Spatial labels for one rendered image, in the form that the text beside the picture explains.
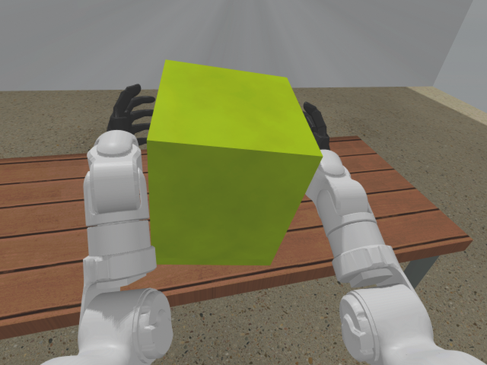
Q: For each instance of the table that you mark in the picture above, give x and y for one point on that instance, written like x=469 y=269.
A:
x=44 y=239

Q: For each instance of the left robot forearm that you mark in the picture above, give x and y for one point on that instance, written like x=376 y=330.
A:
x=119 y=245

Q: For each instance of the right robot hand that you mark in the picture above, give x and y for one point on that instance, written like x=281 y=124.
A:
x=317 y=125

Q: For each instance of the right robot forearm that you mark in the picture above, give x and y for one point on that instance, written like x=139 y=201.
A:
x=361 y=257

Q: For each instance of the carton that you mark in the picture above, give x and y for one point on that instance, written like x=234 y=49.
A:
x=230 y=157

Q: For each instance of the left robot hand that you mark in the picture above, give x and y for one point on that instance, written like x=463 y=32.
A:
x=123 y=116

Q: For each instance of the right robot upper arm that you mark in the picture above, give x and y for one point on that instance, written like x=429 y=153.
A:
x=387 y=325

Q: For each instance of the left robot upper arm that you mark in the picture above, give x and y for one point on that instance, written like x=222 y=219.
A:
x=128 y=327

